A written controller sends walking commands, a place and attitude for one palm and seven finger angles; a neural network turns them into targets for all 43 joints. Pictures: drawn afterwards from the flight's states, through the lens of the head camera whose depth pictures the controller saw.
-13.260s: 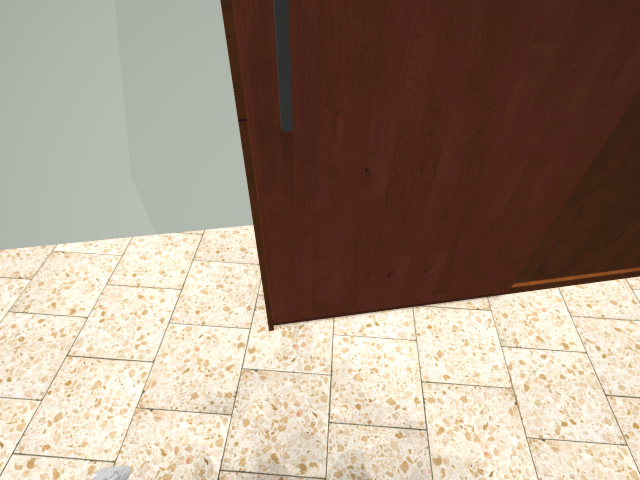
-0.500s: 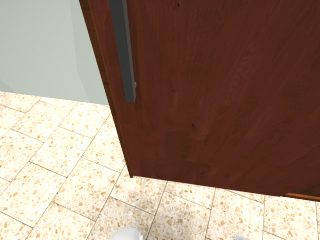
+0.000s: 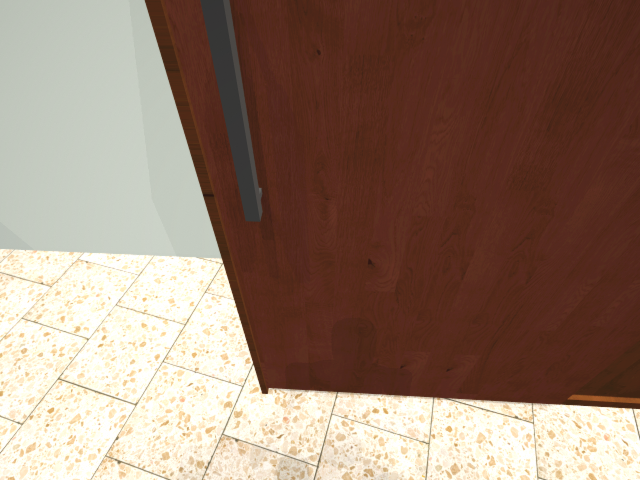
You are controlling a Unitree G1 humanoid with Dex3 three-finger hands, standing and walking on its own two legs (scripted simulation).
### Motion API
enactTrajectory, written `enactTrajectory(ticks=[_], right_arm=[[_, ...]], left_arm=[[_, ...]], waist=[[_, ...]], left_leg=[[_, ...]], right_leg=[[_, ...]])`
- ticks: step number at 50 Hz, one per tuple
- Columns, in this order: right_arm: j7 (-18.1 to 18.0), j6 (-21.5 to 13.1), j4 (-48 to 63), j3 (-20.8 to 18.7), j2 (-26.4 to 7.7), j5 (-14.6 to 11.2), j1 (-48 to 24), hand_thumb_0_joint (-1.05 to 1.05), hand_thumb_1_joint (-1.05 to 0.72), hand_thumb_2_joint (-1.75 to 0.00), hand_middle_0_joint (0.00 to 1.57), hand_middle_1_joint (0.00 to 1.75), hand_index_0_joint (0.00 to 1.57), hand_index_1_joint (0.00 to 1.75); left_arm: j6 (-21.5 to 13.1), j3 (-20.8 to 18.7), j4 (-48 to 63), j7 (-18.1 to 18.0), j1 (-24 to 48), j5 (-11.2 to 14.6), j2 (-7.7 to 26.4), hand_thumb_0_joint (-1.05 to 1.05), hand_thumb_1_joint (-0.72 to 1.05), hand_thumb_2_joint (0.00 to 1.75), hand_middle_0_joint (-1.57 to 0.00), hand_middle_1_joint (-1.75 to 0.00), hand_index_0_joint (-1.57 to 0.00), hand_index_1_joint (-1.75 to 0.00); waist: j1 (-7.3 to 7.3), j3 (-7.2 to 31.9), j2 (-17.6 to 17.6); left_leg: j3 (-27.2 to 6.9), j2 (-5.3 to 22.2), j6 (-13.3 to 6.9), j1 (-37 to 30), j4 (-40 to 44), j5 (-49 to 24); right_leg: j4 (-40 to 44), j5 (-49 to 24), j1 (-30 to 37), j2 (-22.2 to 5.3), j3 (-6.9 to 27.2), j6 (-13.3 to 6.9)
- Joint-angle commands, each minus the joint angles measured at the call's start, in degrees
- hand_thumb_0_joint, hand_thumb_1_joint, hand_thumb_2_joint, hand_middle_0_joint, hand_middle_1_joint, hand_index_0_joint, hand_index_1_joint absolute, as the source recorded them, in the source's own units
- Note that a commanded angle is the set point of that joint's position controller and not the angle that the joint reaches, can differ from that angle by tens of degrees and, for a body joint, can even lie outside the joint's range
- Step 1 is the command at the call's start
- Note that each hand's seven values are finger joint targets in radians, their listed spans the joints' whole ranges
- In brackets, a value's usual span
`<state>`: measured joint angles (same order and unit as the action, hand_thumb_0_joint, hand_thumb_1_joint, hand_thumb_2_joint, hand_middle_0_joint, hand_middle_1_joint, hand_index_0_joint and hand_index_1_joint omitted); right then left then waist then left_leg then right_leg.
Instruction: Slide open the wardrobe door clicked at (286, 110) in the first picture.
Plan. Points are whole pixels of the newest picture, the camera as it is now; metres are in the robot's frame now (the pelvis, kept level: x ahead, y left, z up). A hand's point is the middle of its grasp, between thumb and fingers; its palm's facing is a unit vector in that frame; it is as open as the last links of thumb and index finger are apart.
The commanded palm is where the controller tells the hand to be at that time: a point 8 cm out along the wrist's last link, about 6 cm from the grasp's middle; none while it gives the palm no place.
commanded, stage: come to a stop and stand still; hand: left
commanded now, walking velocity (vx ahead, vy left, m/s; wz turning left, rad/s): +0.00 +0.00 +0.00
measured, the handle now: (239, 108) +0.49 +0.12 +0.24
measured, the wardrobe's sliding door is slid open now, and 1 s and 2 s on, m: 0.00 0.00 0.00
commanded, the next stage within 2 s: look again from close up in 1.04 s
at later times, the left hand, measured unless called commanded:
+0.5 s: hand out of the picture -0.03 +0.15 -0.18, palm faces +0.01 -0.99 -0.15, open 7.4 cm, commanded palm none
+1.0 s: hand out of the picture -0.03 +0.21 -0.18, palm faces +0.02 -0.98 -0.19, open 7.4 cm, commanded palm none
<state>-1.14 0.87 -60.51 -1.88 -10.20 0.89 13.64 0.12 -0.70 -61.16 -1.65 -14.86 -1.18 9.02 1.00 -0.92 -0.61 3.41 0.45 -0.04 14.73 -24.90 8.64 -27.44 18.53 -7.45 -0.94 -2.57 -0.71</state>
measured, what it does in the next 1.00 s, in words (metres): stands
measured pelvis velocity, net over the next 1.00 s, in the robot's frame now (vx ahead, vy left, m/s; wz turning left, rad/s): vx -0.02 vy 0.03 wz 0.01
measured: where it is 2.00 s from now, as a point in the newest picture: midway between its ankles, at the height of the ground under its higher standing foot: outside the picture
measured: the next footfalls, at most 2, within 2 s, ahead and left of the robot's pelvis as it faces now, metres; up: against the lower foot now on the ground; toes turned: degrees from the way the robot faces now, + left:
none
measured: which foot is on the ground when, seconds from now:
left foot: down 0.00-1.00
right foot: down 0.00-1.00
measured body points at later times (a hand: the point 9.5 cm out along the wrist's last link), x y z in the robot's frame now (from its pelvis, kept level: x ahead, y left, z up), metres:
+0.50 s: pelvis +0.00 +0.00 +0.00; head +0.02 +0.00 +0.45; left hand -0.03 +0.20 -0.16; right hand -0.02 -0.20 -0.16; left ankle +0.05 +0.12 -0.74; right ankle -0.04 -0.11 -0.74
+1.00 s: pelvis -0.02 +0.03 +0.00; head -0.02 +0.05 +0.45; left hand -0.03 +0.27 -0.17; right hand +0.02 -0.20 -0.14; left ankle +0.05 +0.12 -0.74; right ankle -0.04 -0.11 -0.74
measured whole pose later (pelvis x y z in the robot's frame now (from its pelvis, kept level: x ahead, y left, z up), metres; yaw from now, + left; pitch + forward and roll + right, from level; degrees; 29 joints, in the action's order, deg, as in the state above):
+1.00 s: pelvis -0.02 +0.03 +0.00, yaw +1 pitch -1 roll -1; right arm -0.7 -0.2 -58.2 -0.3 -9.4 0.9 15.3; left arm -0.2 0.2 -58.7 -1.9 -20.6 -1.6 11.0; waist -0.3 -0.2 1.5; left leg 3.4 -0.6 -3.2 18.1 -27.8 8.6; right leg -27.4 16.7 -9.3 -2.0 -2.7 1.4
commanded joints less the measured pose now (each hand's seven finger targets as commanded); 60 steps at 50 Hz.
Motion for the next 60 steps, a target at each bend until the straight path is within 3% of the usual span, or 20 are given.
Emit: enactTrajectory(ticks=[1,3,6,14,20,21,22,23,24,25,26,29,31,32,35,39,42,48,52,60], right_arm=[[0.07,-0.65,-0.32,0.49,-2.96,0.13,3.34,0.00,-0.90,-0.90,0.20,0.30,0.20,0.30],[-0.04,-0.72,-1.50,0.85,-2.65,0.08,3.96,0.00,-0.90,-0.90,0.20,0.30,0.20,0.30],[-0.31,-0.66,-2.52,1.23,-2.49,0.14,4.96,0.00,-0.90,-0.90,0.20,0.30,0.20,0.30],[-0.77,-1.18,-4.24,1.40,-1.66,-0.01,8.20,0.00,-0.90,-0.90,0.20,0.30,0.20,0.30],[-1.06,-1.51,-4.67,1.30,-0.85,-0.14,8.98,0.00,-0.90,-0.90,0.20,0.30,0.20,0.30],[-0.07,-2.65,-0.40,1.55,-2.84,-0.41,0.52,0.00,-0.90,-0.90,0.20,0.30,0.20,0.30],[-0.29,-2.61,2.15,1.66,-0.89,-0.17,4.02,0.00,-0.90,-0.90,0.20,0.30,0.20,0.30],[-0.52,-2.93,1.24,1.59,1.00,-0.08,8.02,0.00,-0.90,-0.90,0.20,0.30,0.20,0.30],[-0.67,-3.14,0.79,1.37,-0.19,-0.17,9.11,0.00,-0.90,-0.90,0.20,0.30,0.20,0.30],[-0.76,-3.11,1.00,1.17,-1.17,-0.32,9.32,0.00,-0.90,-0.90,0.20,0.30,0.20,0.30],[-0.80,-2.96,1.42,0.92,-1.77,-0.42,8.74,0.00,-0.90,-0.90,0.20,0.30,0.20,0.30],[-0.59,-2.40,1.97,0.80,-2.48,-0.18,6.53,0.00,-0.90,-0.90,0.20,0.30,0.20,0.30],[-0.22,-1.83,3.03,0.59,-2.86,-0.11,5.51,0.00,-0.90,-0.90,0.20,0.30,0.20,0.30],[-0.15,-1.83,3.21,0.58,-2.65,-0.01,5.39,0.00,-0.90,-0.90,0.20,0.30,0.20,0.30],[-0.08,-1.65,4.16,0.30,-3.87,0.12,5.28,0.00,-0.90,-0.90,0.20,0.30,0.20,0.30],[-0.07,-2.01,5.16,0.08,-5.52,0.12,4.45,0.00,-0.90,-0.90,0.20,0.30,0.20,0.30],[-0.04,-2.10,5.57,-0.04,-6.08,0.06,3.51,0.00,-0.90,-0.90,0.20,0.30,0.20,0.30],[0.20,-2.07,5.29,-0.13,-7.11,-0.14,2.95,0.00,-0.90,-0.90,0.20,0.30,0.20,0.30],[0.25,-2.12,4.60,-0.18,-7.45,-0.23,2.83,0.00,-0.90,-0.90,0.20,0.30,0.20,0.30],[0.39,-1.71,3.23,-0.15,-7.72,-0.29,2.50,0.00,-0.90,-0.90,0.20,0.30,0.20,0.30]], left_arm=[[-0.77,-1.06,1.60,-0.36,-0.62,0.61,6.17,0.00,0.90,0.90,-0.20,-0.30,-0.20,-0.30],[-0.63,-1.00,0.75,-0.35,-1.90,0.61,6.09,0.00,0.90,0.90,-0.20,-0.30,-0.20,-0.30],[-0.53,-0.89,-0.44,-0.26,-3.34,0.80,5.75,0.00,0.90,0.90,-0.20,-0.30,-0.20,-0.30],[-0.84,-0.62,-2.00,-0.32,-5.61,1.02,4.10,0.00,0.90,0.90,-0.20,-0.30,-0.20,-0.30],[-0.97,-0.41,-2.83,-0.53,-7.37,0.97,2.63,0.00,0.90,0.90,-0.20,-0.30,-0.20,-0.30],[-2.83,0.67,-3.48,-2.54,-11.62,-0.31,3.53,0.00,0.90,0.90,-0.20,-0.30,-0.20,-0.30],[-3.86,-0.14,-1.79,-2.55,-9.63,-0.18,6.25,0.00,0.90,0.90,-0.20,-0.30,-0.20,-0.30],[-3.92,-0.32,-0.65,-2.29,-9.21,0.15,6.02,0.00,0.90,0.90,-0.20,-0.30,-0.20,-0.30],[-3.94,0.04,-0.87,-2.32,-9.96,0.48,4.92,0.00,0.90,0.90,-0.20,-0.30,-0.20,-0.30],[-3.75,0.18,-0.45,-2.28,-9.84,0.66,3.88,0.00,0.90,0.90,-0.20,-0.30,-0.20,-0.30],[-3.33,0.14,0.10,-2.22,-9.47,0.58,3.19,0.00,0.90,0.90,-0.20,-0.30,-0.20,-0.30],[-1.98,0.17,1.19,-1.90,-8.92,0.16,2.70,0.00,0.90,0.90,-0.20,-0.30,-0.20,-0.30],[-1.56,0.16,1.86,-1.62,-9.12,0.02,3.23,0.00,0.90,0.90,-0.20,-0.30,-0.20,-0.30],[-1.65,0.15,1.92,-1.51,-9.30,-0.18,3.52,0.00,0.90,0.90,-0.20,-0.30,-0.20,-0.30],[-1.24,-0.05,2.93,-1.32,-9.24,-0.05,4.19,0.00,0.90,0.90,-0.20,-0.30,-0.20,-0.30],[-0.98,-0.21,3.87,-1.07,-9.80,-0.14,4.90,0.00,0.90,0.90,-0.20,-0.30,-0.20,-0.30],[-0.94,-0.18,4.05,-0.86,-10.27,-0.26,5.17,0.00,0.90,0.90,-0.20,-0.30,-0.20,-0.30],[-1.04,-0.16,4.20,-0.60,-10.08,-0.24,6.43,0.00,0.90,0.90,-0.20,-0.30,-0.20,-0.30],[-1.10,-0.07,3.81,-0.55,-10.58,-0.22,6.82,0.00,0.90,0.90,-0.20,-0.30,-0.20,-0.30],[-0.99,0.06,2.32,-0.45,-11.71,-0.24,6.93,0.00,0.90,0.90,-0.20,-0.30,-0.20,-0.30]], waist=[[0.00,-5.28,3.40],[-0.50,-6.66,0.31],[-0.82,-7.49,-1.53],[-0.86,-4.27,0.28],[-0.95,-4.28,0.71],[-3.93,-7.27,-1.87],[0.95,-3.08,-3.04],[0.87,2.55,-1.29],[0.57,6.91,2.86],[0.42,8.30,6.38],[0.20,7.50,6.89],[-0.56,-3.58,0.48],[-0.67,-8.02,0.89],[-0.87,-8.56,-0.28],[-0.71,-6.78,0.47],[-1.25,-3.15,-3.33],[-1.88,-2.95,-1.93],[-1.52,-2.41,0.16],[-1.62,-1.53,-0.90],[-1.52,-3.34,-0.81]], left_leg=[[-4.67,4.96,0.63,-4.80,3.43,0.69],[-4.79,5.16,0.64,-3.04,4.51,1.38],[-4.95,5.00,0.85,-1.94,5.30,3.29],[-4.85,5.43,0.86,-2.83,4.68,0.48],[-5.11,5.85,0.49,-3.19,4.56,-1.75],[-3.43,4.38,0.88,1.45,-8.73,-1.97],[-4.01,3.87,0.51,-0.22,-7.85,-4.39],[-2.47,3.14,-0.73,-2.13,-5.27,-2.00],[-3.25,3.70,-1.42,-2.77,-5.48,-5.41],[-4.08,4.57,-1.80,-3.04,-5.55,-7.57],[-4.51,5.01,-2.01,-3.41,-5.02,-8.53],[-6.00,5.39,-2.41,0.85,-2.15,-3.84],[-7.20,4.75,-2.37,4.33,0.84,6.09],[-7.07,4.54,-2.39,4.49,1.10,6.12],[-8.26,4.55,-2.45,4.12,2.72,10.24],[-10.28,5.70,-3.02,3.62,5.32,11.54],[-10.86,6.02,-3.29,4.25,6.68,12.19],[-10.01,5.63,-2.90,2.69,6.79,11.46],[-10.22,5.93,-2.91,1.51,7.55,11.31],[-10.37,5.67,-2.39,2.66,9.46,15.16]], right_leg=[[12.08,2.53,-10.42,-7.17,6.53,-0.99],[12.14,2.21,-9.00,-6.68,5.90,-0.78],[12.63,3.07,-8.32,-6.33,6.05,-0.93],[11.94,-0.36,-5.31,-5.86,5.20,-0.96],[10.86,-3.27,-4.85,-5.52,4.43,-0.77],[11.32,-24.64,-8.07,-8.23,10.47,-0.29],[7.58,-48.76,-3.56,-11.40,8.95,-1.78],[2.02,-51.65,1.43,-10.39,6.31,-2.32],[0.28,-47.56,3.33,-8.49,5.10,-2.28],[0.54,-40.83,3.80,-7.45,4.21,-2.18],[0.81,-33.27,2.20,-6.62,4.16,-2.14],[3.25,-9.54,-6.31,-4.52,4.18,-2.13],[5.05,1.28,-9.75,-3.85,4.78,-2.41],[5.37,1.08,-9.93,-3.93,4.64,-2.46],[4.83,3.85,-9.87,-3.60,4.60,-2.37],[3.05,0.31,-6.73,-3.02,3.35,-1.95],[3.32,-1.05,-5.38,-3.10,2.67,-1.70],[5.08,-0.95,-6.24,-3.95,3.44,-1.54],[5.46,-1.66,-5.83,-3.97,3.30,-1.32],[6.56,0.89,-6.97,-3.99,3.65,-1.25]])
